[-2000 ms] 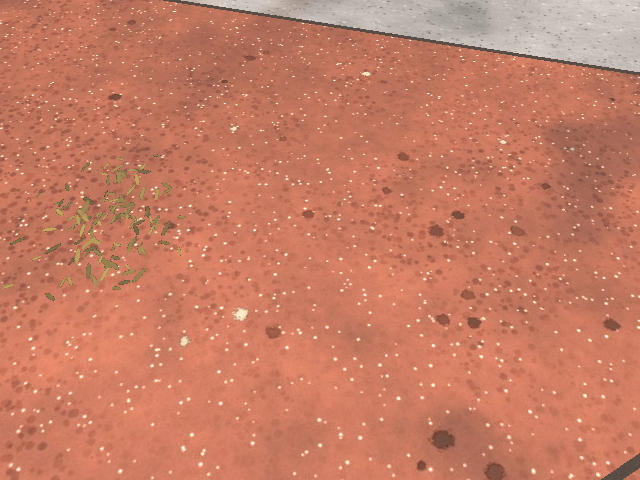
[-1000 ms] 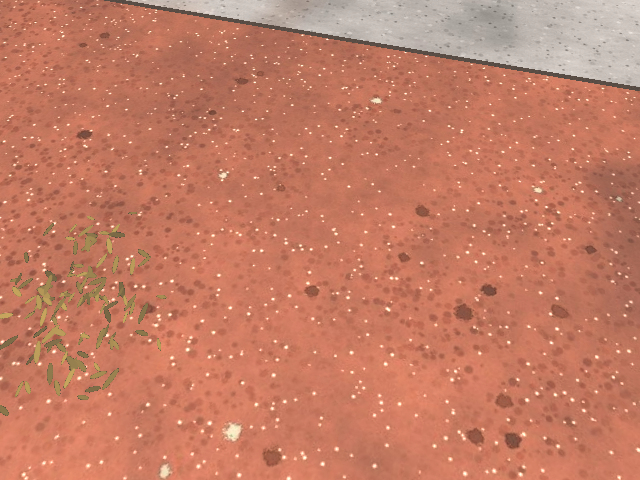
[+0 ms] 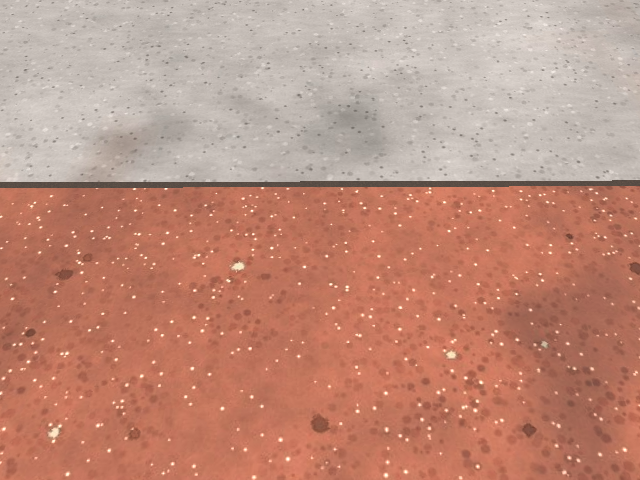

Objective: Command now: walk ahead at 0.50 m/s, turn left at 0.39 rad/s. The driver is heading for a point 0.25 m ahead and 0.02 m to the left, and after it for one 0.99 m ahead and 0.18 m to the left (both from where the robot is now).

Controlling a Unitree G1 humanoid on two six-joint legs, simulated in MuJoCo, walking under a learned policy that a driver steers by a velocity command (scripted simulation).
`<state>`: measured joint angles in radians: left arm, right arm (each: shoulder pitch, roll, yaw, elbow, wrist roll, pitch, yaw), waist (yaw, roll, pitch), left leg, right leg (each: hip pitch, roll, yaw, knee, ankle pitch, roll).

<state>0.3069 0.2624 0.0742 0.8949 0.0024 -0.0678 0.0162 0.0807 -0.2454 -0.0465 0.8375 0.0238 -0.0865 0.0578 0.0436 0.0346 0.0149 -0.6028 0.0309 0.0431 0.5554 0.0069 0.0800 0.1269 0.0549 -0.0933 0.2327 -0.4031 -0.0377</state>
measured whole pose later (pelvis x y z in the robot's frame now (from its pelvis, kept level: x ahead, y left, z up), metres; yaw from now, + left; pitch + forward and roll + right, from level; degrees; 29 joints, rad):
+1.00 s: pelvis +0.26 +0.03 +0.01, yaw +18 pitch +0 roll +0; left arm 0.20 0.23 0.04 0.80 0.02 -0.01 0.02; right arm 0.25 -0.22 -0.03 0.79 -0.02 0.00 -0.01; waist 0.01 -0.01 0.01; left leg -0.22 0.00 -0.05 0.57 -0.34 -0.01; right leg -0.31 -0.01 0.04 0.53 -0.22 0.04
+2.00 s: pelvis +0.39 +0.03 +0.02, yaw +17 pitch +0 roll +1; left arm 0.40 0.20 0.03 1.07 0.00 -0.10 -0.01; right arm 0.21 -0.28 -0.07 0.90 0.03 -0.08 0.00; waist 0.05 0.03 -0.01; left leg -0.54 0.08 0.00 1.04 -0.20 0.05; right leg -0.06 0.03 -0.03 0.29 -0.24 -0.06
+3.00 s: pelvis +0.89 +0.18 +0.01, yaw +4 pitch +2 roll +0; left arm 0.12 0.24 0.05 0.82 0.01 -0.06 -0.02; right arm 0.19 -0.28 -0.05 0.94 0.02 -0.05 -0.02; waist -0.01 0.02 0.07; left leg -0.44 0.06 -0.02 1.16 -0.50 -0.03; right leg -0.40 0.05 -0.05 0.47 -0.10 -0.09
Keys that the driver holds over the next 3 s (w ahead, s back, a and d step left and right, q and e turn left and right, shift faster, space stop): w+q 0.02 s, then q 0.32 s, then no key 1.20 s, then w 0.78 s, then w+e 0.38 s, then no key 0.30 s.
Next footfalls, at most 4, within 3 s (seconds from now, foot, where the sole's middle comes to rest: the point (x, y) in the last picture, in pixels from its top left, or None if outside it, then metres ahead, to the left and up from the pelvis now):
0.04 left None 0.21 0.10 -0.76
0.52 right None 0.38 -0.08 -0.76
0.82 left None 0.23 0.16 -0.76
2.30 left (228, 375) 0.68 0.28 -0.76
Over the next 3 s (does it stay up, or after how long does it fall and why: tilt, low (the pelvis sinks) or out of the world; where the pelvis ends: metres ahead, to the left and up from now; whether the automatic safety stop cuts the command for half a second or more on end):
stays up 0.89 0.18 0.01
